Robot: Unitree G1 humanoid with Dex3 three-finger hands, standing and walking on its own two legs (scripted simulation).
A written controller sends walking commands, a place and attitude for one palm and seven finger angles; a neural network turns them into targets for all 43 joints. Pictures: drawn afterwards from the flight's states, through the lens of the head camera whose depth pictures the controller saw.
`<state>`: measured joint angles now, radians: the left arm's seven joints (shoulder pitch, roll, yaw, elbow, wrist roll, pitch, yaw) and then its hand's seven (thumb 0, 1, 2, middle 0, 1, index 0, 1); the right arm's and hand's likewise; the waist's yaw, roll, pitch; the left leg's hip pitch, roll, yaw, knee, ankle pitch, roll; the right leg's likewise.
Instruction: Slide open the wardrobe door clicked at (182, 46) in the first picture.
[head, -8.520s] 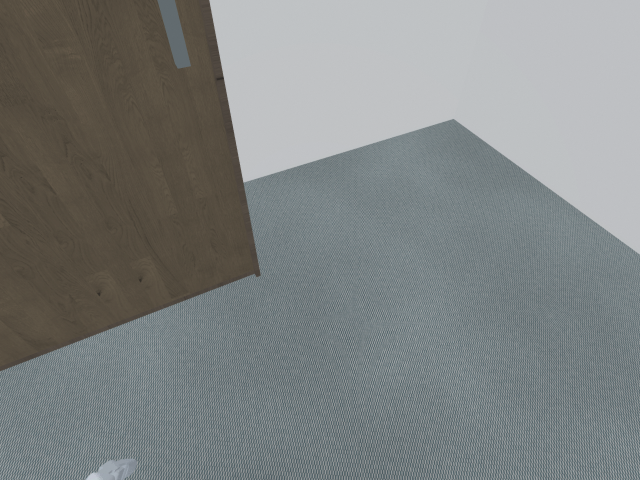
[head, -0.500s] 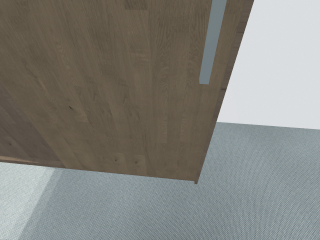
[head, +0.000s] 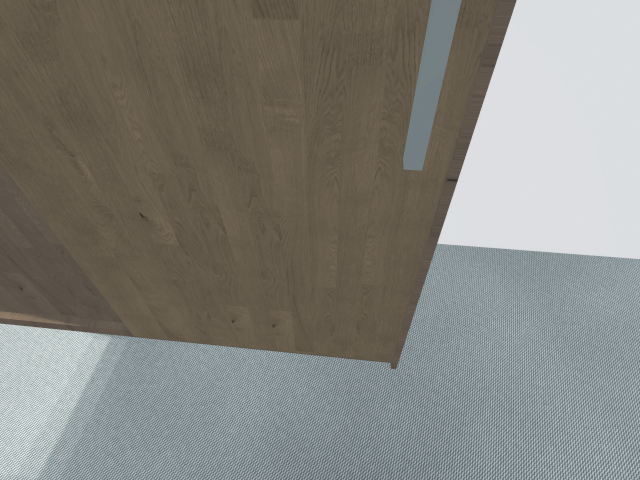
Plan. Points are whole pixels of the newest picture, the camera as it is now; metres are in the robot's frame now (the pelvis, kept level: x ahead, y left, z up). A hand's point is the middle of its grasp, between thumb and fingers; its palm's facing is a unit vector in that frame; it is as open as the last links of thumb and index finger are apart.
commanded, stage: look again from close up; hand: right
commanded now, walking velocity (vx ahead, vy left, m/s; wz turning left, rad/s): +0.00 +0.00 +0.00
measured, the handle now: (425, 84) +0.57 -0.12 +0.22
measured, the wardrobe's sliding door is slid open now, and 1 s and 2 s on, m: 0.00 0.00 0.00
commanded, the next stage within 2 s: shuffle to correct the standing spot in 0.12 s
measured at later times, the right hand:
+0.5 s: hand out of the picture -0.03 -0.15 -0.19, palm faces +0.08 +0.99 -0.14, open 7.4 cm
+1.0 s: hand out of the picture +0.10 -0.12 -0.19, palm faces +0.10 +0.98 -0.18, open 7.3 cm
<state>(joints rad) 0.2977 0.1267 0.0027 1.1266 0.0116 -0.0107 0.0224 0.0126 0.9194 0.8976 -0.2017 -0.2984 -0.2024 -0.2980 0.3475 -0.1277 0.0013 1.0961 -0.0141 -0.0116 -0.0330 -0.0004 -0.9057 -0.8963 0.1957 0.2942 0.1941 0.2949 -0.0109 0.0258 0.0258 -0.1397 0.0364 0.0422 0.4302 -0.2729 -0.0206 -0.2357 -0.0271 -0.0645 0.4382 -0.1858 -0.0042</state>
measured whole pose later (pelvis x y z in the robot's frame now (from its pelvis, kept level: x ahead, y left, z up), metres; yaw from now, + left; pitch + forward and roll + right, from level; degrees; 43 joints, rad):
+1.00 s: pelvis +0.12 +0.05 -0.01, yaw -3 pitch +0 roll -1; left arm 0.29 0.10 0.03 1.11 0.01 -0.01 0.04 0.01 0.91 0.90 -0.20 -0.30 -0.20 -0.30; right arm 0.29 -0.14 -0.04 1.07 -0.03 0.00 -0.03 0.02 -0.93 -0.90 0.20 0.29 0.20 0.30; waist -0.01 0.03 0.09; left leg -0.31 0.08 0.10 0.62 -0.26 -0.01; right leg -0.17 -0.08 -0.12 0.57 -0.38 0.04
